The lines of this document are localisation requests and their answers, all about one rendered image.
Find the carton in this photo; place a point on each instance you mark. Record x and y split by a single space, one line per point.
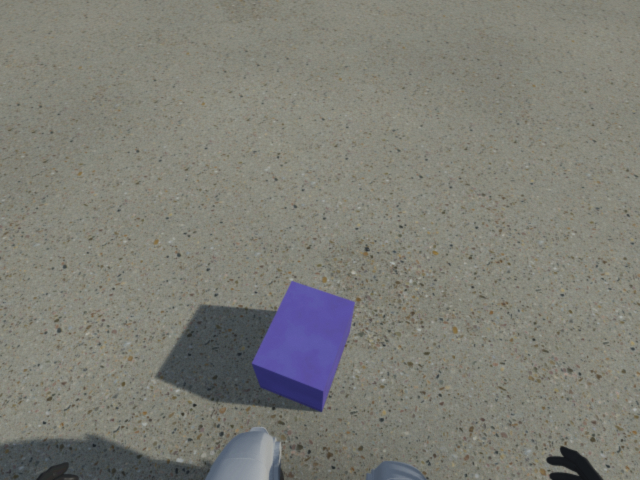
302 348

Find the left robot thigh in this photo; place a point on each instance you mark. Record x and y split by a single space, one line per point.
251 455

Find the right robot hand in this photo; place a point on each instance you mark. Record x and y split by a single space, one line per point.
575 462

